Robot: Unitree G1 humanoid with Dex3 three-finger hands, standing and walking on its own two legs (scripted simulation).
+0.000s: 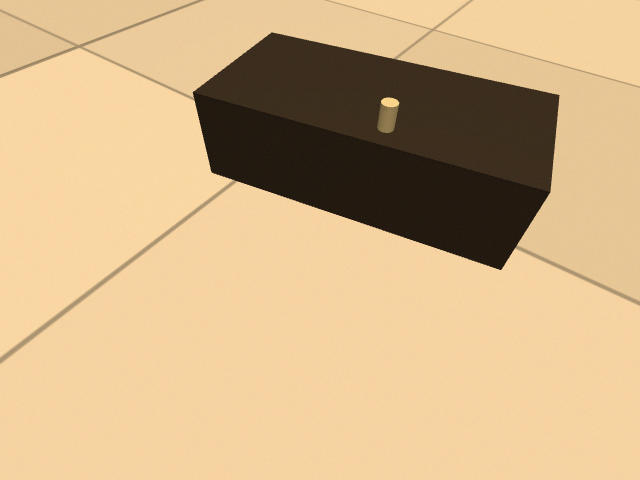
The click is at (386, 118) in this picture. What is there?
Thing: squat round
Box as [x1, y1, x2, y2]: [377, 98, 398, 132]
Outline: 384,98 381,100 377,128 383,132 390,132 393,130 398,101 393,98
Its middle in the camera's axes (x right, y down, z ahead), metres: +0.25 -0.44 +1.43
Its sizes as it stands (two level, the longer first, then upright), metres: 0.064 0.064 0.105
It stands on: a support 0.42 m high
